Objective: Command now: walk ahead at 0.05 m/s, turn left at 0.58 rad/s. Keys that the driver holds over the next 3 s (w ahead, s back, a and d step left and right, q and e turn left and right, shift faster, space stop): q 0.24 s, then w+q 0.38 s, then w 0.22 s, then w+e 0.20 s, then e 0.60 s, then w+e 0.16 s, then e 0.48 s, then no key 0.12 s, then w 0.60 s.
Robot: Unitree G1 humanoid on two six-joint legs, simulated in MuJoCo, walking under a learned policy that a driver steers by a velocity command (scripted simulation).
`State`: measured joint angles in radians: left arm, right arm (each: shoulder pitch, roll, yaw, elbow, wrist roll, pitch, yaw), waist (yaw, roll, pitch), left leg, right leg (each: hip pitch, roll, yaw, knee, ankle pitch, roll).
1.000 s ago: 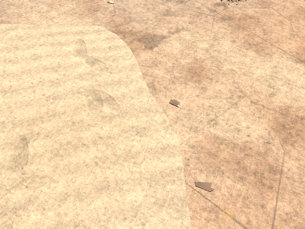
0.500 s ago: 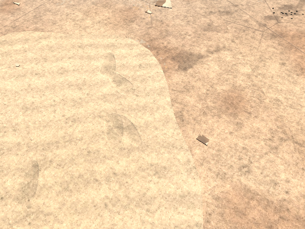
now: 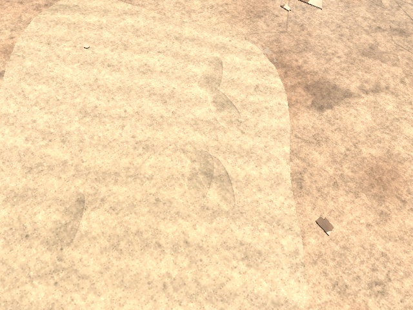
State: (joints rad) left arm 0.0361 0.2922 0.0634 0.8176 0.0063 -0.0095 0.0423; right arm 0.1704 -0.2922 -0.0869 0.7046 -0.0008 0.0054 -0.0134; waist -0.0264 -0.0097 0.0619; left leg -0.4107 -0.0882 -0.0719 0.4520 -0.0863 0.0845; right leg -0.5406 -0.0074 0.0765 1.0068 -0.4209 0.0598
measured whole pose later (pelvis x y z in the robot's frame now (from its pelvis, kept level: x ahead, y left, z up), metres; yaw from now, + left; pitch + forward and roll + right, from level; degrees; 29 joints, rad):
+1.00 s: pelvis +0.21 +0.12 +0.01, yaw +27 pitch +2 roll +1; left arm 0.19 0.31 0.06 0.76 -0.02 -0.07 -0.03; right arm 0.35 -0.26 -0.04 0.73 -0.01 -0.07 0.01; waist -0.03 -0.05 0.00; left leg -0.04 -0.06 0.05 0.26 -0.24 0.07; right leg -0.73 -0.11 0.02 0.92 -0.02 0.01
